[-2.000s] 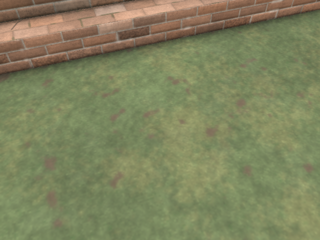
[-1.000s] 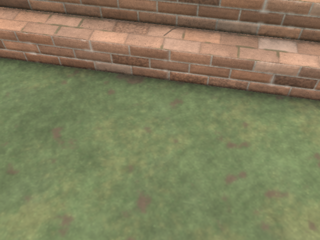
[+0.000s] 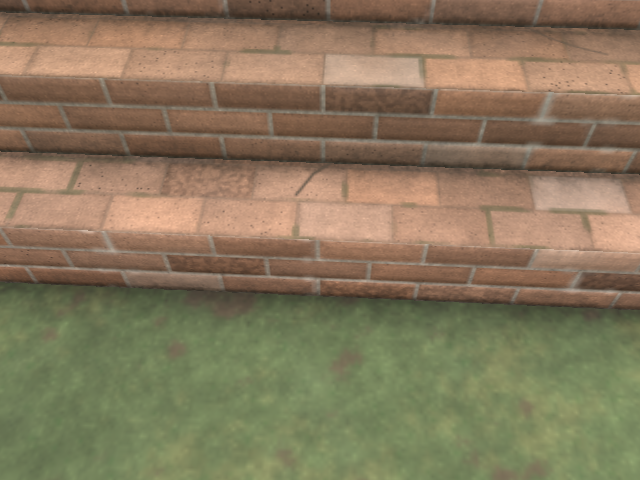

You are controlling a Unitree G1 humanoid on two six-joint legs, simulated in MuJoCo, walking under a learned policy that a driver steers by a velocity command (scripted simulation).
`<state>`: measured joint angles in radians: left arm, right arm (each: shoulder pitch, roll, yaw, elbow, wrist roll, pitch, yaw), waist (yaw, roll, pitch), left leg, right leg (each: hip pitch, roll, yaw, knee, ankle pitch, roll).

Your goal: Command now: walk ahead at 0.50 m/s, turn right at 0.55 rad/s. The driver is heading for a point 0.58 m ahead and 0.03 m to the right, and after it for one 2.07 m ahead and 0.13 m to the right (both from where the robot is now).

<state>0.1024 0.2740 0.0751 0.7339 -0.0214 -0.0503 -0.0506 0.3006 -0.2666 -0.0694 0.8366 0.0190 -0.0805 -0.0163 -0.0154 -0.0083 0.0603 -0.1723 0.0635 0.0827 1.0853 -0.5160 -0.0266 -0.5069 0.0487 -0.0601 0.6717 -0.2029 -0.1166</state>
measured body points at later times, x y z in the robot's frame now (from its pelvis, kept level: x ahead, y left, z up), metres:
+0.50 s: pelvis +0.29 +0.02 +0.02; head +0.32 +0.02 +0.46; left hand +0.41 +0.29 -0.11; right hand +0.38 -0.27 -0.07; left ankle +0.38 +0.10 -0.71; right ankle +0.12 -0.05 -0.66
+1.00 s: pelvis +0.45 -0.04 +0.02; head +0.48 -0.07 +0.47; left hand +0.67 +0.16 -0.08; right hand +0.44 -0.31 -0.12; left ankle +0.42 +0.09 -0.65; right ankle +0.51 -0.14 -0.71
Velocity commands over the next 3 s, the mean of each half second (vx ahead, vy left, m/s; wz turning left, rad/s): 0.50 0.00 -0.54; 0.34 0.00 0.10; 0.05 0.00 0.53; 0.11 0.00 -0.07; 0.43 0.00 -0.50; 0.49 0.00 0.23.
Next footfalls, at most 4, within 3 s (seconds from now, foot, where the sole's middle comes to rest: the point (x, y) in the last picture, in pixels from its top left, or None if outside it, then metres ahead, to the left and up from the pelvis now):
0.42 left None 0.42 0.09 -0.75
0.86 right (408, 421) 0.55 -0.15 -0.75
1.28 left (301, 458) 0.48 0.07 -0.75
1.72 right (407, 437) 0.51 -0.15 -0.75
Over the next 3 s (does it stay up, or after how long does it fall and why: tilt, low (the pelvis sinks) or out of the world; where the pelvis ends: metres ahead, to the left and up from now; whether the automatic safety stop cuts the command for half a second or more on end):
stays up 0.63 -0.12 0.03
